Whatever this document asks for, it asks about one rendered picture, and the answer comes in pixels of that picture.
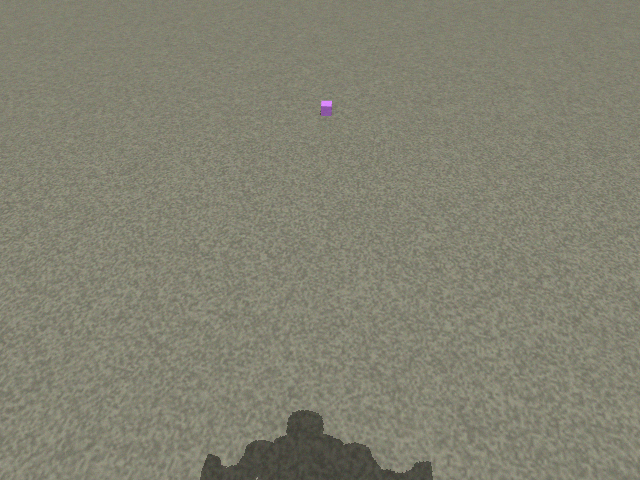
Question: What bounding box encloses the cube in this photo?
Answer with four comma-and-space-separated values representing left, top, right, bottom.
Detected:
321, 101, 332, 116

